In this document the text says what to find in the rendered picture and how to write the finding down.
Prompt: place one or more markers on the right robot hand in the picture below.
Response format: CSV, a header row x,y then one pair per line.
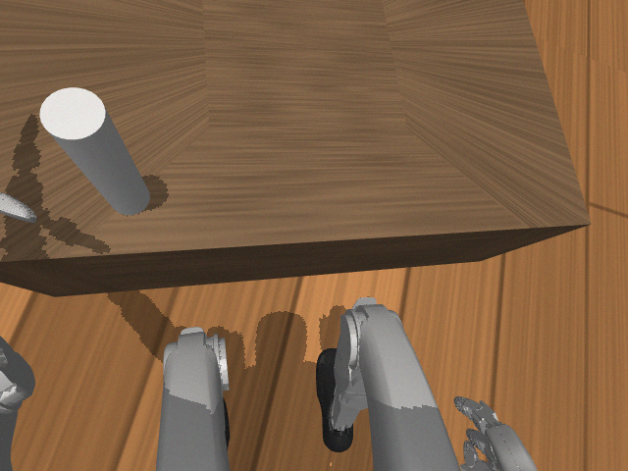
x,y
499,442

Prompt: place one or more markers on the can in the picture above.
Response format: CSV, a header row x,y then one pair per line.
x,y
79,122

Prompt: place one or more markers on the right robot foot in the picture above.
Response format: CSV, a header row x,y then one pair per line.
x,y
337,441

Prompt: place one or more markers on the left robot arm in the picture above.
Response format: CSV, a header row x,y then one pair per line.
x,y
16,384

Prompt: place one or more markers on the left robot hand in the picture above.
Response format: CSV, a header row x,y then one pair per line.
x,y
14,208

